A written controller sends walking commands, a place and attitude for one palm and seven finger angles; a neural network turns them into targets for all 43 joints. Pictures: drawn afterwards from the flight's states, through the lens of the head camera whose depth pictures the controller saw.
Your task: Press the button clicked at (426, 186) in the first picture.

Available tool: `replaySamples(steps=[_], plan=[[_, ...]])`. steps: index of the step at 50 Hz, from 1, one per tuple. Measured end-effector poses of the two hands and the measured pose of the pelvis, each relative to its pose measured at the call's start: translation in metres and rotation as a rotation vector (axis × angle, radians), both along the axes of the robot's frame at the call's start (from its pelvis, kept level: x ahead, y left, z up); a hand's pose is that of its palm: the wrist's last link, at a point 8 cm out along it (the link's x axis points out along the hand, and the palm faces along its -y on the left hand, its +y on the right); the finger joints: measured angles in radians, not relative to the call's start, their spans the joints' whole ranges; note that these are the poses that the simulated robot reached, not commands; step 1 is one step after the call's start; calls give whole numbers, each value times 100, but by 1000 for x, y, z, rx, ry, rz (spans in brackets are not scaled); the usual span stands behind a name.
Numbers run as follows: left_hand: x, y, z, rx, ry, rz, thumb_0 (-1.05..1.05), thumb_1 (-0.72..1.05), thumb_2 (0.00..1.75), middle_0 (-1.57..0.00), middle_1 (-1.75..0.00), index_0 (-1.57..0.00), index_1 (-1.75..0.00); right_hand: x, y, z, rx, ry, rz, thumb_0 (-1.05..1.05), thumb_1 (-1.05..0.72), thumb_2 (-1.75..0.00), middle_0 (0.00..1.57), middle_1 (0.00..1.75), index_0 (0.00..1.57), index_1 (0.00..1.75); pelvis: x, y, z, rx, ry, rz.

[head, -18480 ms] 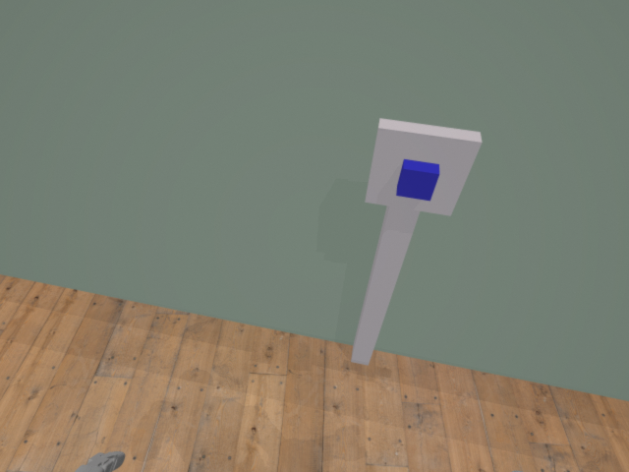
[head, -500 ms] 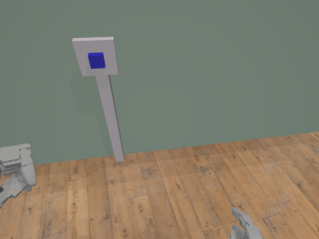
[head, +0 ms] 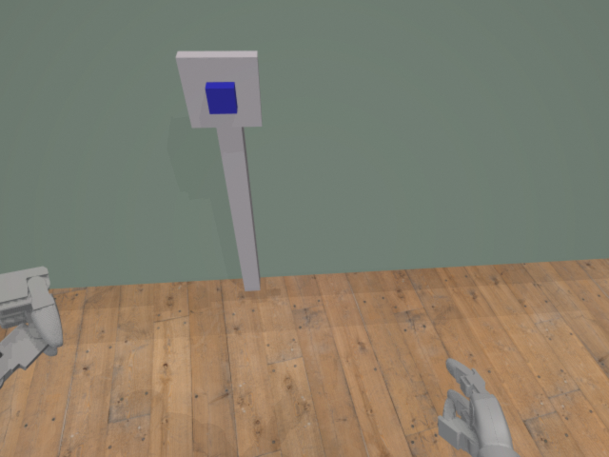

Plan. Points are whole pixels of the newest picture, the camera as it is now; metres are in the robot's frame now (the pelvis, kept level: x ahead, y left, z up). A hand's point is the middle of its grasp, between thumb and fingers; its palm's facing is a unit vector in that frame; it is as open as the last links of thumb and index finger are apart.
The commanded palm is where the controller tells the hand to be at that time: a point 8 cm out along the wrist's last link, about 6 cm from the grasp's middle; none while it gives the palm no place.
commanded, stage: stop stepping back and stand still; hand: left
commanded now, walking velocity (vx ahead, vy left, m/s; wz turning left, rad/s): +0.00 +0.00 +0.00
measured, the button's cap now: (222, 97) +0.77 +0.23 +0.07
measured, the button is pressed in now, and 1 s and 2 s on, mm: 0 0 0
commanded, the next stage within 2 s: let the arm hang, fingers relaxed in 0.44 s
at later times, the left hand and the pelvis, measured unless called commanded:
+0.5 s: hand (6, 354) +0.17 +0.28 +0.16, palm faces +0.38 -0.82 -0.43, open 3.1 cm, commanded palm +0.11 +0.31 +0.18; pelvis -0.02 +0.03 +0.01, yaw +0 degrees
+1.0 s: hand out of the picture -0.05 +0.22 -0.18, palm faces +0.04 -0.97 -0.22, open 4.3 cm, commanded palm none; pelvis -0.04 +0.02 +0.00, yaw +2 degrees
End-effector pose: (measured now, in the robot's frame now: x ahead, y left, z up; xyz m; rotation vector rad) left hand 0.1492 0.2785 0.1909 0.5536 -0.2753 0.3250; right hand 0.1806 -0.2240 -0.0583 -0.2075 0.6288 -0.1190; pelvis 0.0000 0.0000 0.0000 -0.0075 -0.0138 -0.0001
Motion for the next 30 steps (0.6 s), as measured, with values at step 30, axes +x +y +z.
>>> replaySamples(steps=[30], plan=[[-7,45,-72,-101,278,36,0,89,90,-130,-150,-131,-149,-47,23,-25,-10,142,52,1,-90,-90,20,30,21,30,-22,35,0,-19,18,18]])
